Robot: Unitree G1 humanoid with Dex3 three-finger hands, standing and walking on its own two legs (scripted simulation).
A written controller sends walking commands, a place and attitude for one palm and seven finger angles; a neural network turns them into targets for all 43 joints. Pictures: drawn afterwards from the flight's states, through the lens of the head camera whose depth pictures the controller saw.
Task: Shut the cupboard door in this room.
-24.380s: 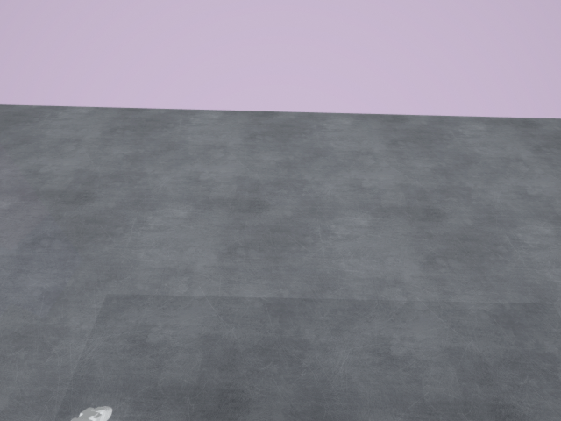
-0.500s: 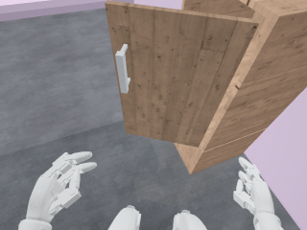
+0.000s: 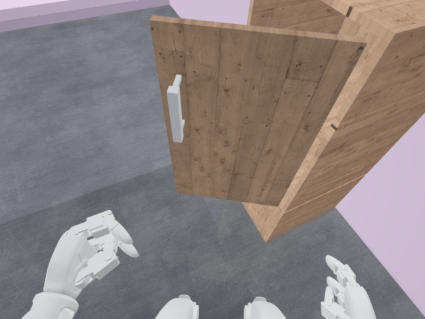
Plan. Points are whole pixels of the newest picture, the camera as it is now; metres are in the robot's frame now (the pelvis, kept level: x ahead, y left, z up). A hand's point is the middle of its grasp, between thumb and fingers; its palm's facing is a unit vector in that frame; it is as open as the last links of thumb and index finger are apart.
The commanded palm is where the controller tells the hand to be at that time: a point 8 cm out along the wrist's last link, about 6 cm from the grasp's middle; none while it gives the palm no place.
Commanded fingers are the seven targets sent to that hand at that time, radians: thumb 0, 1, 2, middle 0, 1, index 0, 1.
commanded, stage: raise the hand and make a fist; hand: left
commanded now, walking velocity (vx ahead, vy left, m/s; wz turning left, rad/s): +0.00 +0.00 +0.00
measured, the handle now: (178, 110) +0.51 +0.11 +0.09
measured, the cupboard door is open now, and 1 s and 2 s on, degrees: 57 57 57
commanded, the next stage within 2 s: bring the fist close to the handle in 0.88 s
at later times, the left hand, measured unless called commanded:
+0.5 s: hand (112, 235) +0.23 +0.17 +0.09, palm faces -0.06 -1.00 -0.05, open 3.1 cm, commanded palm +0.21 +0.23 +0.09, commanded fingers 0.00 0.90 0.90 -1.30 -1.50 -1.30 -1.50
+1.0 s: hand (125, 238) +0.23 +0.15 +0.09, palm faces -0.06 -1.00 -0.04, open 3.1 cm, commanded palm +0.21 +0.21 +0.09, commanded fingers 0.00 0.90 0.90 -1.30 -1.50 -1.30 -1.50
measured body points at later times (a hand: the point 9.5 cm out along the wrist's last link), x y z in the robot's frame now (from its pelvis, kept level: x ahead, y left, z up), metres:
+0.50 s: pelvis +0.01 -0.01 +0.02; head +0.05 -0.01 +0.47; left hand +0.23 +0.23 +0.09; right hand +0.19 -0.24 -0.05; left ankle +0.01 +0.07 -0.66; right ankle +0.04 -0.13 -0.66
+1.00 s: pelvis +0.01 -0.03 +0.02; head +0.04 -0.03 +0.47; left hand +0.23 +0.21 +0.09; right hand +0.19 -0.27 -0.05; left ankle +0.01 +0.07 -0.66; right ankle +0.04 -0.13 -0.66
